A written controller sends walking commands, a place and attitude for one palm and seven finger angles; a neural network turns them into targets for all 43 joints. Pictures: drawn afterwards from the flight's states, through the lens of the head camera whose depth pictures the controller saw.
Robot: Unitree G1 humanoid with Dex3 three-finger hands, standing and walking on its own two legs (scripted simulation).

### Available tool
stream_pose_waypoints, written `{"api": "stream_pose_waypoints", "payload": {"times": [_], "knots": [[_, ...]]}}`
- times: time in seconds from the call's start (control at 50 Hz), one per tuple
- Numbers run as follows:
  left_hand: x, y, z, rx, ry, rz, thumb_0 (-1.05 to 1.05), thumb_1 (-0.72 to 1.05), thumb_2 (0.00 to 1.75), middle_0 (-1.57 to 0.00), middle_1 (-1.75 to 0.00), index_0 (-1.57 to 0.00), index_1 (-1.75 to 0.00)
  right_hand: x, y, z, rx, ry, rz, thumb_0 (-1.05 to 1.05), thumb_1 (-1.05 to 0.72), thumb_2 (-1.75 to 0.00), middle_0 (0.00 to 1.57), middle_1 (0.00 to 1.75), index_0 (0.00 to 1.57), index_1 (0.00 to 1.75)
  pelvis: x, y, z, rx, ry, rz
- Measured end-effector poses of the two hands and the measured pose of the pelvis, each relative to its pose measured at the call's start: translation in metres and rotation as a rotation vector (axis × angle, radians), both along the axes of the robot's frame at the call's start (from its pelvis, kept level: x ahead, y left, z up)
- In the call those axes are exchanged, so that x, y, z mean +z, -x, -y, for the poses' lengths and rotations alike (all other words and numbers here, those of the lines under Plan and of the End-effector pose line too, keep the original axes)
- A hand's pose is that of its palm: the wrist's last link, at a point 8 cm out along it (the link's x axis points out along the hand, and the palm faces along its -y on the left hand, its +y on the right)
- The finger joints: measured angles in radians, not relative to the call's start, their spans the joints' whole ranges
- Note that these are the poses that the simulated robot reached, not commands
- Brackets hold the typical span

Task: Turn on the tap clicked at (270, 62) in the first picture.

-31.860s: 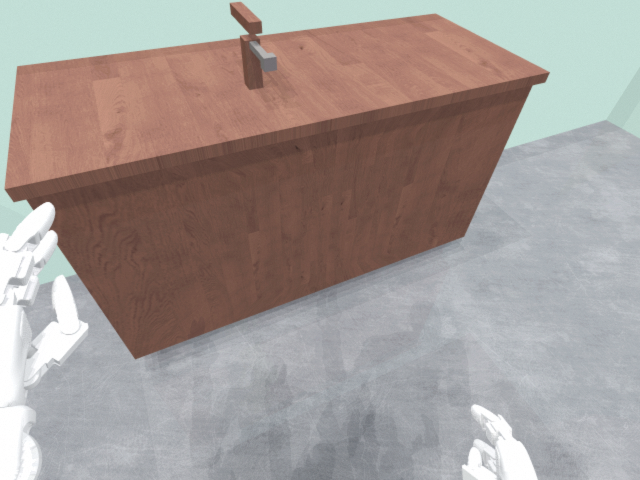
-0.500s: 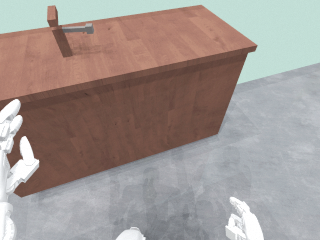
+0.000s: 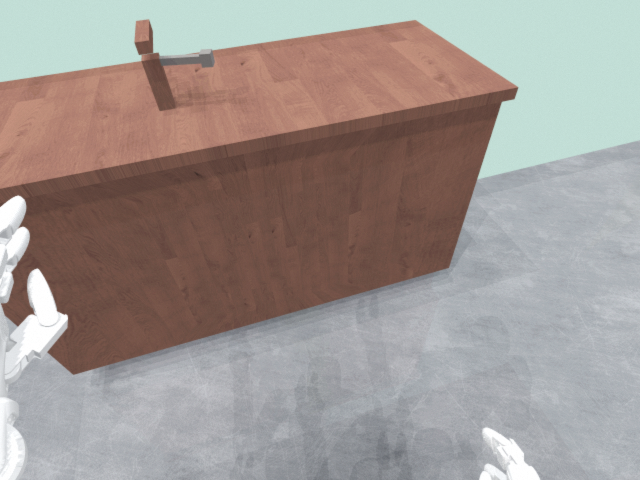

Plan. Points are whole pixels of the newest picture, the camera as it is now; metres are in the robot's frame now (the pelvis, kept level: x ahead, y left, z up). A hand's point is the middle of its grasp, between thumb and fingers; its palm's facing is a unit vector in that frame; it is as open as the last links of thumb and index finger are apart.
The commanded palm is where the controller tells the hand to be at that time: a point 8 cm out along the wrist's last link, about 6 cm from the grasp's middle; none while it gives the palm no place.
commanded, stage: stop stepping back and stand still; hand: left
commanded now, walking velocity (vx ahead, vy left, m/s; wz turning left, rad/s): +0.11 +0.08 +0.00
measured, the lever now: (207, 58) +0.89 +0.29 +0.15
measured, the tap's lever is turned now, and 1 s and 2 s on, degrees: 76 76 76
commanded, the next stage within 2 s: stand and check the lever's angle in 0.14 s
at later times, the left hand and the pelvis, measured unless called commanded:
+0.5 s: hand (78, 301) +0.24 +0.24 +0.18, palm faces +0.43 -0.81 -0.39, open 7.4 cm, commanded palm +0.18 +0.28 +0.20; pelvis +0.03 +0.00 +0.01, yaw +1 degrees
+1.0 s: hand (72, 291) +0.26 +0.26 +0.17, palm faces +0.38 -0.84 -0.38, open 7.4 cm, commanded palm +0.20 +0.30 +0.20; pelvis +0.04 +0.02 +0.02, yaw -1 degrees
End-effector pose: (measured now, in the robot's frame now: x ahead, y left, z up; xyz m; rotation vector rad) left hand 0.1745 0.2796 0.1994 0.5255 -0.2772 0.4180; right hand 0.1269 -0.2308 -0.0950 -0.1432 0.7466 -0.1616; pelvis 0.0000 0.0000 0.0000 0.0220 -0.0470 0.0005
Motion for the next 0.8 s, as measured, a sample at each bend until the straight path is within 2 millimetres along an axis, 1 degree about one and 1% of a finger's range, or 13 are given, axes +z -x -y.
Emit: {"api": "stream_pose_waypoints", "payload": {"times": [0.06, 0.1, 0.14, 0.22, 0.28, 0.32, 0.42, 0.48, 0.54, 0.58, 0.64, 0.72, 0.8], "knots": [[-0.001, 0.0, 0.009, -0.027, 0.031, 0.01, 0.01, 0.89, 0.9, -0.21, -0.3, -0.21, -0.3, -0.006, -0.007, -0.006, 0.039, -0.024, -0.038, 0.01, -0.9, -0.9, 0.2, 0.29, 0.2, 0.3, 0.001, 0.005, 0.002, 0.008, 0.008, 0.014], [-0.003, -0.001, 0.013, -0.044, 0.048, -0.006, 0.01, 0.89, 0.9, -0.21, -0.3, -0.21, -0.3, -0.002, -0.012, -0.008, 0.045, -0.033, -0.042, 0.02, -0.9, -0.9, 0.2, 0.3, 0.2, 0.3, 0.004, 0.006, 0.002, -0.002, 0.007, 0.014], [-0.003, -0.002, 0.014, -0.059, 0.053, -0.028, 0.01, 0.89, 0.9, -0.21, -0.3, -0.21, -0.3, 0.006, -0.016, -0.008, 0.04, -0.034, -0.033, 0.02, -0.9, -0.9, 0.21, 0.3, 0.2, 0.3, 0.009, 0.005, 0.002, -0.007, 0.002, 0.011], [-0.002, -0.004, 0.009, -0.079, 0.05, -0.037, 0.01, 0.89, 0.89, -0.22, -0.3, -0.22, -0.3, 0.024, -0.024, -0.004, 0.037, 0.01, -0.001, 0.02, -0.9, -0.9, 0.21, 0.3, 0.2, 0.3, 0.013, 0.001, 0.0, -0.006, 0.0, 0.005], [-0.001, -0.006, 0.003, -0.083, 0.045, -0.007, 0.01, 0.89, 0.89, -0.22, -0.3, -0.22, -0.3, 0.029, -0.032, 0.001, 0.036, 0.062, 0.034, 0.01, -0.9, -0.9, 0.21, 0.3, 0.2, 0.3, 0.008, -0.003, -0.006, -0.006, 0.023, 0.004], [0.001, -0.009, -0.001, -0.066, 0.038, 0.002, 0.01, 0.89, 0.89, -0.22, -0.3, -0.22, -0.3, 0.031, -0.036, 0.002, 0.03, 0.068, 0.037, 0.01, -0.9, -0.9, 0.2, 0.3, 0.2, 0.3, 0.008, -0.006, -0.007, -0.011, 0.01, 0.01], [-0.002, -0.018, -0.009, 0.009, 0.037, -0.025, 0.01, 0.89, 0.9, -0.21, -0.3, -0.21, -0.3, 0.029, -0.049, -0.001, 0.046, 0.043, 0.037, 0.01, -0.9, -0.9, 0.2, 0.29, 0.2, 0.3, 0.01, -0.018, -0.002, 0.006, 0.008, 0.001], [-0.006, -0.024, -0.003, 0.014, 0.065, -0.053, 0.01, 0.89, 0.9, -0.21, -0.3, -0.21, -0.3, 0.026, -0.057, -0.003, 0.057, 0.023, 0.028, 0.01, -0.9, -0.9, 0.2, 0.29, 0.2, 0.3, 0.012, -0.024, -0.001, 0.008, 0.023, -0.009], [-0.01, -0.03, 0.004, -0.019, 0.09, -0.071, 0.01, 0.89, 0.9, -0.21, -0.3, -0.21, -0.3, 0.025, -0.063, -0.004, 0.057, 0.017, 0.02, 0.01, -0.9, -0.9, 0.2, 0.29, 0.2, 0.3, 0.013, -0.028, -0.003, 0.012, 0.028, -0.014], [-0.01, -0.034, 0.006, -0.04, 0.091, -0.082, 0.01, 0.89, 0.9, -0.21, -0.3, -0.21, -0.3, 0.026, -0.066, -0.006, 0.053, 0.019, 0.015, 0.01, -0.9, -0.9, 0.2, 0.29, 0.2, 0.3, 0.014, -0.031, -0.004, 0.013, 0.025, -0.014], [-0.008, -0.038, 0.002, -0.052, 0.073, -0.096, 0.01, 0.89, 0.89, -0.22, -0.3, -0.21, -0.3, 0.03, -0.071, -0.008, 0.042, 0.024, 0.016, 0.01, -0.9, -0.9, 0.2, 0.29, 0.2, 0.3, 0.016, -0.035, -0.007, 0.005, 0.022, -0.017], [-0.004, -0.04, -0.01, -0.036, 0.048, -0.105, 0.01, 0.89, 0.89, -0.22, -0.3, -0.22, -0.3, 0.035, -0.076, -0.012, 0.034, 0.03, 0.025, 0.01, -0.9, -0.9, 0.2, 0.29, 0.2, 0.3, 0.018, -0.038, -0.011, -0.004, 0.025, -0.023], [-0.007, -0.043, -0.017, -0.017, 0.066, -0.106, 0.01, 0.89, 0.89, -0.21, -0.3, -0.21, -0.3, 0.038, -0.08, -0.016, 0.039, 0.037, 0.032, 0.01, -0.9, -0.9, 0.2, 0.29, 0.2, 0.3, 0.019, -0.039, -0.016, -0.01, 0.029, -0.027]]}}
